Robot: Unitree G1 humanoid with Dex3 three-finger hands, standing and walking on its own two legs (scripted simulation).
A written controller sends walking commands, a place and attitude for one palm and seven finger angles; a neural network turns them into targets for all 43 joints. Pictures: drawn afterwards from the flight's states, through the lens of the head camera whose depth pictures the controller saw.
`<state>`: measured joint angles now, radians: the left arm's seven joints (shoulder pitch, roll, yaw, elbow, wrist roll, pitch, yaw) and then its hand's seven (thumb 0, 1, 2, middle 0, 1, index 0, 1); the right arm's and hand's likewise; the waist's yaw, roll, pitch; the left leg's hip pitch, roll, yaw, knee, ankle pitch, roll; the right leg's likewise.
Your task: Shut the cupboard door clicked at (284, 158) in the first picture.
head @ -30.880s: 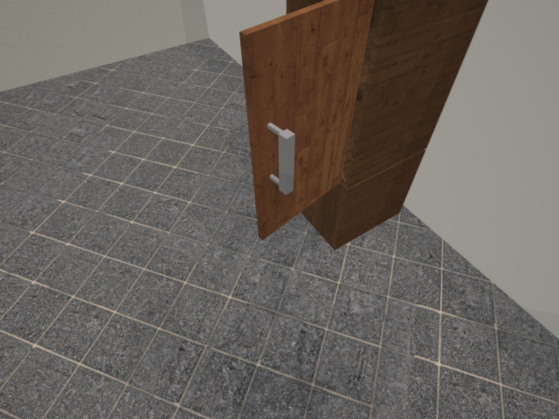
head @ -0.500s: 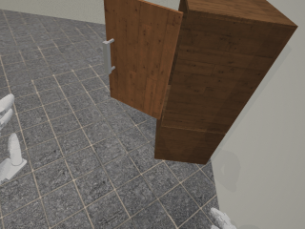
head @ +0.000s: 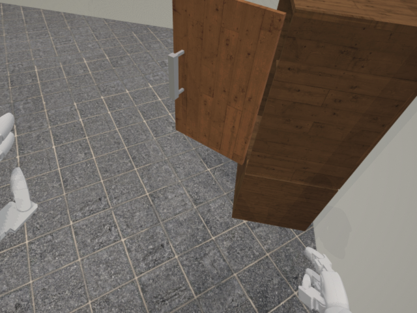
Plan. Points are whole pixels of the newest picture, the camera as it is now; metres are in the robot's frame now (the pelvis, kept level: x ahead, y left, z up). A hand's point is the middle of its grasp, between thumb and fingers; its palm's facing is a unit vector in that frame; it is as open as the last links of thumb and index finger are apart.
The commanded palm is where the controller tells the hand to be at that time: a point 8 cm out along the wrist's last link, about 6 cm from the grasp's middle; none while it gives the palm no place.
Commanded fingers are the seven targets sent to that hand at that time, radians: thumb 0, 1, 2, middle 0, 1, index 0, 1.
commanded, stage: stop stepping back and stand still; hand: left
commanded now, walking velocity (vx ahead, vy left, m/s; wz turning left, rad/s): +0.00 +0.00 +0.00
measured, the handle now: (177, 75) +0.88 +0.14 -0.02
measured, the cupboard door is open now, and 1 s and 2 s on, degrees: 66 66 66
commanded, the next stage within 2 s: let the arm hang, fingers relaxed in 0.20 s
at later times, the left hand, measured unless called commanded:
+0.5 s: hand out of the picture +0.11 +0.22 -0.11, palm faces -0.02 -0.97 -0.26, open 7.4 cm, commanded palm none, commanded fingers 0.00 0.90 0.90 -0.20 -0.30 -0.20 -0.30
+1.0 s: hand out of the picture -0.14 +0.23 -0.16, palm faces +0.03 -0.97 -0.25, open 7.4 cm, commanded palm none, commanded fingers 0.00 0.90 0.90 -0.20 -0.30 -0.20 -0.30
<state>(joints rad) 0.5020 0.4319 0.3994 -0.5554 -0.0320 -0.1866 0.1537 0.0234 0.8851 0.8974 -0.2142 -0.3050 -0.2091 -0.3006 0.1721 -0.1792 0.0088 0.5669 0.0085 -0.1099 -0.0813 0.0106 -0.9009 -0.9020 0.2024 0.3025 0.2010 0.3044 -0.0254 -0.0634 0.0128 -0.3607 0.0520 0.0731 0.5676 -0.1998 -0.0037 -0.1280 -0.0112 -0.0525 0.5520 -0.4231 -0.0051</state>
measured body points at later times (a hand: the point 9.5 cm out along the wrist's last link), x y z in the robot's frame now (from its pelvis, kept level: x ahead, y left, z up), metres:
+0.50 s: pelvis -0.02 +0.03 -0.01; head -0.04 +0.03 +0.44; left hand +0.11 +0.27 -0.10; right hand +0.10 -0.24 -0.12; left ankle +0.06 +0.13 -0.73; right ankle -0.07 -0.11 -0.73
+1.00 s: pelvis -0.05 +0.04 +0.01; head -0.06 +0.04 +0.46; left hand -0.14 +0.28 -0.14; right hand -0.03 -0.19 -0.15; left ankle +0.06 +0.13 -0.73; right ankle -0.08 -0.11 -0.73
